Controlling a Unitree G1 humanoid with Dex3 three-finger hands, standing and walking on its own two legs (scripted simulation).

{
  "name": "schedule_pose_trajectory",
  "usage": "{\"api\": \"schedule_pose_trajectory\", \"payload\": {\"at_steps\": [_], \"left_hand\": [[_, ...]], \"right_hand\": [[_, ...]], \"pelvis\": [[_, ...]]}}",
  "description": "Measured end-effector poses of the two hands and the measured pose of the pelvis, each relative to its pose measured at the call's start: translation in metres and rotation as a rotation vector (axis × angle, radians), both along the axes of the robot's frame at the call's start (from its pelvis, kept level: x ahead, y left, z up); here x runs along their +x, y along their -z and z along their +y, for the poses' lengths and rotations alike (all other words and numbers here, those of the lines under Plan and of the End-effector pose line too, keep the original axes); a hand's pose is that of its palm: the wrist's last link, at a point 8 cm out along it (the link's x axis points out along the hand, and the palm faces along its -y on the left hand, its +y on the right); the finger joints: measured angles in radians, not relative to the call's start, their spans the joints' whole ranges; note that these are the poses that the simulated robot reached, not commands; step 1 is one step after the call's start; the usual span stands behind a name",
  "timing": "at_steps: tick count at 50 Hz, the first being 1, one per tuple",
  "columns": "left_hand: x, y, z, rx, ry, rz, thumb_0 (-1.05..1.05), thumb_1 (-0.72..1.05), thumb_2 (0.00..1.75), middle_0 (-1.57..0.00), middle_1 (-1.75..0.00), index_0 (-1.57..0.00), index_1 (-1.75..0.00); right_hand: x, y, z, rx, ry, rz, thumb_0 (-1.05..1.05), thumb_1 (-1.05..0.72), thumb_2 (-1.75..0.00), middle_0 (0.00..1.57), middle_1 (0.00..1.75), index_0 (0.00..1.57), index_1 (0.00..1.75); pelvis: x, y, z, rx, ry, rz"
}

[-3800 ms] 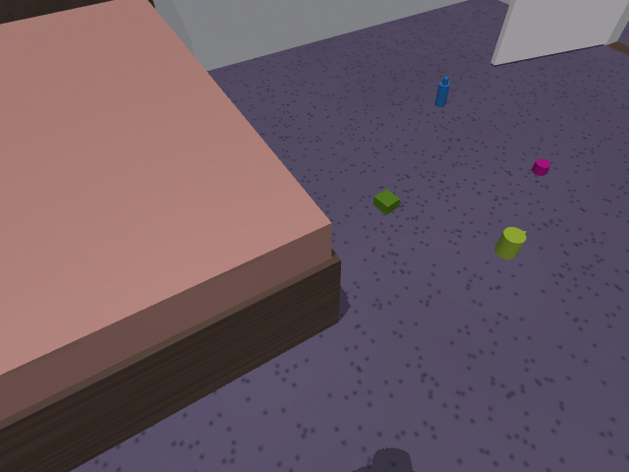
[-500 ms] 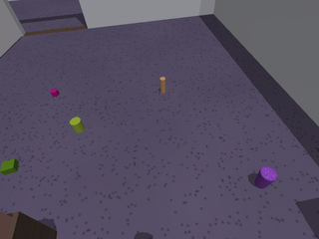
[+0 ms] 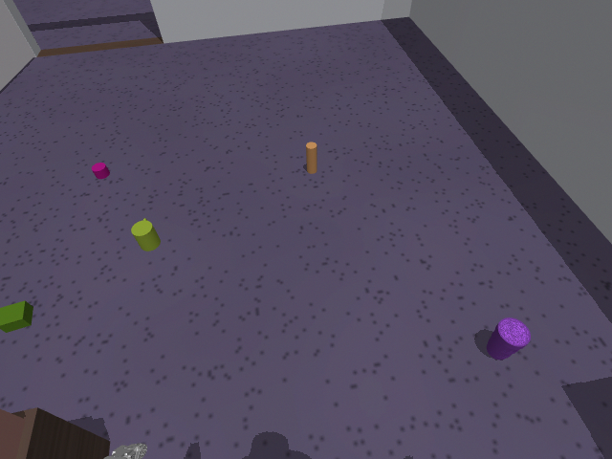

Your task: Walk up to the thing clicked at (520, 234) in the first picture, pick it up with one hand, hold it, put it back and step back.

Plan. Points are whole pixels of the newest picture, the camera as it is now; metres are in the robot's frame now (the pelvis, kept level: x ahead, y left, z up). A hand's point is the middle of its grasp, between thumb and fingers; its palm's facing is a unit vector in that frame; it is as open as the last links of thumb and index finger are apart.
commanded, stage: stand
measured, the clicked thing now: (146, 232) +1.06 +0.70 -0.73
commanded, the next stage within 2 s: none
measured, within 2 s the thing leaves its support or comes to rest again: neither
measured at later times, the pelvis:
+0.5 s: pelvis +0.00 +0.00 +0.00, yaw +2 degrees
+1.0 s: pelvis +0.00 +0.00 +0.00, yaw +2 degrees
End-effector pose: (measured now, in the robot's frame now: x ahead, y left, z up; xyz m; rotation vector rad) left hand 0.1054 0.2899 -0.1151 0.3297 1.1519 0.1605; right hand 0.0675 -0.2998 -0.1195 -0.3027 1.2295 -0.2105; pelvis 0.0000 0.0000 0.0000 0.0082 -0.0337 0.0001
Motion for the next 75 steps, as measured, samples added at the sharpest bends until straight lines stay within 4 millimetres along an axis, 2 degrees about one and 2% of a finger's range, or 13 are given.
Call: {"api": "schedule_pose_trajectory", "payload": {"at_steps": [5, 12, 19, 25, 45, 75], "left_hand": [[-0.008, 0.001, 0.002, -0.003, -0.012, 0.014, 0.01, 0.9, 0.9, -0.21, -0.3, -0.2, -0.3], [-0.029, 0.001, 0.006, 0.007, -0.041, 0.054, 0.01, 0.9, 0.9, -0.2, -0.3, -0.2, -0.3], [-0.048, 0.0, 0.009, 0.019, -0.067, 0.09, 0.01, 0.91, 0.9, -0.2, -0.3, -0.2, -0.3], [-0.057, -0.001, 0.008, 0.024, -0.074, 0.103, 0.01, 0.91, 0.9, -0.2, -0.3, -0.2, -0.3], [-0.046, 0.0, 0.004, 0.01, -0.062, 0.067, 0.01, 0.9, 0.9, -0.21, -0.3, -0.2, -0.3], [-0.052, 0.0, 0.009, 0.014, -0.081, 0.092, 0.01, 0.91, 0.9, -0.2, -0.3, -0.2, -0.3]], "right_hand": [[0.006, -0.004, 0.0, -0.008, -0.005, -0.015, 0.0, -0.91, -0.9, 0.2, 0.3, 0.2, 0.3], [0.011, -0.005, 0.0, -0.006, -0.019, -0.019, 0.0, -0.91, -0.9, 0.2, 0.3, 0.2, 0.3], [0.013, -0.001, 0.002, 0.007, -0.033, -0.012, 0.0, -0.91, -0.9, 0.2, 0.3, 0.2, 0.3], [0.011, 0.001, 0.002, 0.016, -0.035, 0.0, 0.0, -0.91, -0.9, 0.2, 0.3, 0.2, 0.3], [-0.001, 0.0, -0.002, 0.003, -0.027, 0.026, 0.0, -0.91, -0.9, 0.2, 0.3, 0.2, 0.3], [0.01, 0.0, 0.003, 0.007, -0.048, 0.023, 0.0, -0.91, -0.9, 0.2, 0.3, 0.2, 0.3]], "pelvis": [[0.0, -0.001, 0.001, -0.002, -0.006, -0.004], [-0.001, -0.002, 0.0, -0.004, -0.016, -0.003], [-0.003, -0.003, -0.001, -0.005, -0.023, -0.004], [-0.004, -0.003, -0.003, -0.006, -0.027, -0.003], [-0.004, -0.003, -0.003, -0.007, -0.034, -0.004], [0.002, -0.003, -0.002, -0.007, -0.044, 0.002]]}}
